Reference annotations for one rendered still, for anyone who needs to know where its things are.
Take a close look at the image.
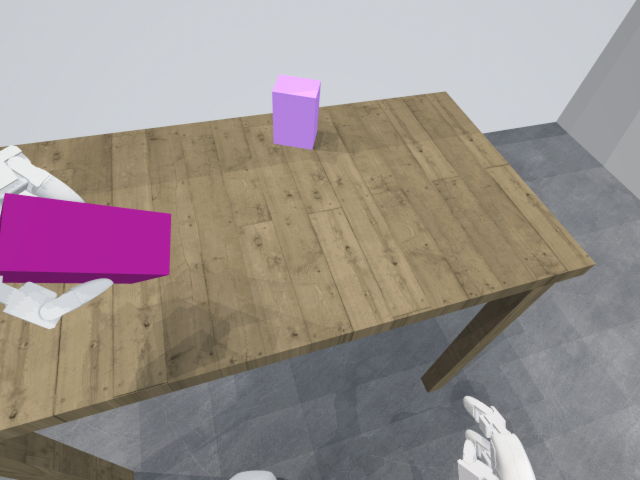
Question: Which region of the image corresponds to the table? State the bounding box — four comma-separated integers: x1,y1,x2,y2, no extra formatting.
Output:
0,91,596,480

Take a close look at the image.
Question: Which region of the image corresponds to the sponge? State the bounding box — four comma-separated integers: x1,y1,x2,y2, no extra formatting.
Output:
0,193,171,284

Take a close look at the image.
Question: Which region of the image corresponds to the robot left hand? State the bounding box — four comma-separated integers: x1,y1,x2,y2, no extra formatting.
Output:
0,145,114,329

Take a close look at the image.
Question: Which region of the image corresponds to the robot right hand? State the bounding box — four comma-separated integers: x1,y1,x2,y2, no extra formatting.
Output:
458,396,536,480

